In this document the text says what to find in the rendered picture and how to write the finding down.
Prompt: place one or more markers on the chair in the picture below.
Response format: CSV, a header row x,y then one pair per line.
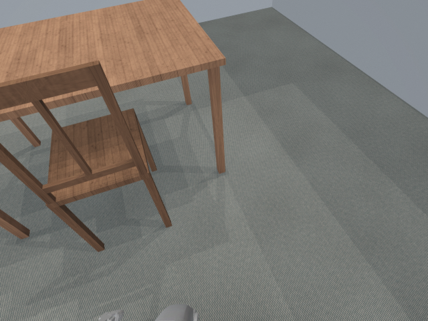
x,y
86,158

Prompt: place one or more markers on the robot left thigh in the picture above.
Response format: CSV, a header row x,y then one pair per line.
x,y
178,312

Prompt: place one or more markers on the table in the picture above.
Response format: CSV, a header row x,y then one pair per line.
x,y
137,44

